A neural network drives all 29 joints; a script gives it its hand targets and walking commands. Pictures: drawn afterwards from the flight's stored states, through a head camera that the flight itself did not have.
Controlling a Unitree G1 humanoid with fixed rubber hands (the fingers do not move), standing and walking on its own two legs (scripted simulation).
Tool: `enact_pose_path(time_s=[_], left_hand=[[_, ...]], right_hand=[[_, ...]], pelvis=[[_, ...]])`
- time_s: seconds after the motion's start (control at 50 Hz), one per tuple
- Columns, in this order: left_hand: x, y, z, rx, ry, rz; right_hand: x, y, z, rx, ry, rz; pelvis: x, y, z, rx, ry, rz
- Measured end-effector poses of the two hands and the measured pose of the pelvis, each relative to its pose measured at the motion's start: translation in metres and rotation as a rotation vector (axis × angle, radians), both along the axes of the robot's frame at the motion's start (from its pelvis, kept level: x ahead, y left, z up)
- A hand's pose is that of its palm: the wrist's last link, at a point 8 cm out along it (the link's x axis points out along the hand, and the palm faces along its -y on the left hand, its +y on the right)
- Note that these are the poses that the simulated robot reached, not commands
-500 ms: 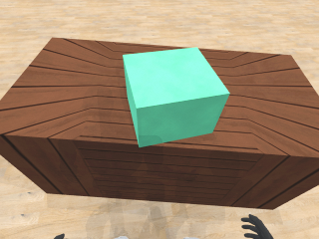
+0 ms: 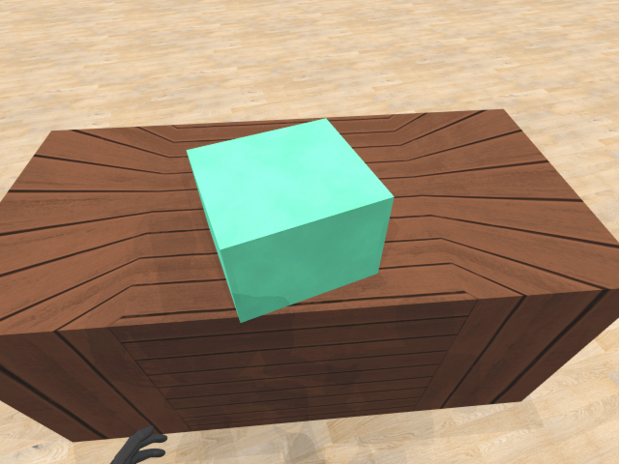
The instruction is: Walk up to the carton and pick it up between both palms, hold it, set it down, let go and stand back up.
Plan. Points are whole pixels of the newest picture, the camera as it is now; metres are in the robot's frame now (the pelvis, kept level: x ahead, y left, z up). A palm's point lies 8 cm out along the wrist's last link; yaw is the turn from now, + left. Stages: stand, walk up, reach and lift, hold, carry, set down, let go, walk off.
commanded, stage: walk up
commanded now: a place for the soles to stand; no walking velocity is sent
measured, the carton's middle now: (285, 214) +0.57 +0.06 -0.02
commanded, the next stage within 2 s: none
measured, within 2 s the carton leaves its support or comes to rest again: neither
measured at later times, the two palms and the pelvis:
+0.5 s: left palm out of the picture +0.12 +0.27 -0.08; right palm out of the picture +0.08 -0.27 -0.10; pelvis +0.00 +0.01 +0.00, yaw -3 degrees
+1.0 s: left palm (66, 413) +0.23 +0.37 -0.11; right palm out of the picture +0.07 -0.14 -0.09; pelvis +0.10 +0.12 +0.00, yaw -5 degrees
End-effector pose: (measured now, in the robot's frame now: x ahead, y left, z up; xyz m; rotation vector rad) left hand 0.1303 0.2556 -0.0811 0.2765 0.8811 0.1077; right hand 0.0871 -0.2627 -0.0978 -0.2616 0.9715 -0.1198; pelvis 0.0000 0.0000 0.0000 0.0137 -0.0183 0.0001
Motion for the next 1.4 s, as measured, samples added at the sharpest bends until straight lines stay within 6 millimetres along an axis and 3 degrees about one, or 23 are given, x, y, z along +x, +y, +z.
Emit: enact_pose_path(time_s=[0.2,0.5,0.6,0.7,0.76,0.82,0.94,1.08,1.14,1.22,1.4], left_hand=[[0.004,0.001,-0.005,0.001,0.021,-0.028],[-0.01,0.011,-0.004,0.044,0.049,-0.035],[-0.041,0.047,0.002,0.118,0.144,0.008],[-0.05,0.1,-0.003,0.144,0.211,0.053],[-0.033,0.132,-0.021,0.139,0.211,0.05],[-0.004,0.144,-0.035,0.12,0.199,0.022],[0.07,0.128,-0.027,0.028,0.126,-0.077],[0.131,0.099,-0.026,-0.043,0.082,-0.111],[0.148,0.088,-0.028,-0.048,0.068,-0.106],[0.159,0.079,-0.025,-0.034,0.041,-0.093],[0.152,0.098,-0.004,-0.008,-0.01,0.022]], right_hand=[[0.005,-0.006,0.007,-0.025,-0.032,-0.024],[-0.009,-0.011,0.001,-0.038,0.009,-0.039],[-0.002,0.002,-0.001,-0.041,0.049,-0.025],[0.017,0.039,-0.002,-0.027,0.061,-0.014],[0.027,0.064,-0.011,-0.053,0.038,-0.024],[0.019,0.085,-0.018,-0.065,0.056,-0.07],[-0.009,0.118,-0.002,-0.05,0.164,-0.168],[-0.011,0.123,0.008,-0.059,0.231,-0.191],[0.003,0.114,0.005,-0.061,0.228,-0.176],[0.035,0.1,-0.002,-0.047,0.183,-0.134],[0.115,0.095,0.003,-0.03,0.03,-0.005]], pelvis=[[0.002,0.003,-0.001,0.0,0.0,-0.036],[0.001,0.008,-0.002,-0.005,-0.001,-0.06],[0.011,0.034,0.003,-0.017,0.014,-0.083],[0.029,0.068,0.0,-0.026,0.008,-0.079],[0.046,0.093,-0.017,-0.02,-0.009,-0.072],[0.059,0.11,-0.024,-0.01,-0.042,-0.096],[0.084,0.121,-0.003,-0.016,-0.05,-0.098],[0.106,0.121,0.002,-0.016,-0.038,-0.052],[0.112,0.115,-0.001,-0.01,-0.028,-0.034],[0.117,0.105,-0.005,-0.02,-0.016,-0.017],[0.125,0.096,-0.002,-0.011,-0.004,0.045]])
